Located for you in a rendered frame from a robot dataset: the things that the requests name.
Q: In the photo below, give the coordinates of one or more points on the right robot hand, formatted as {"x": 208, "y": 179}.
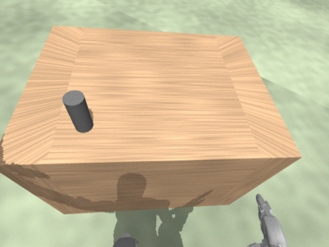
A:
{"x": 270, "y": 226}

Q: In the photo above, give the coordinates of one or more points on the can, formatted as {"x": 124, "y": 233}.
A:
{"x": 77, "y": 108}

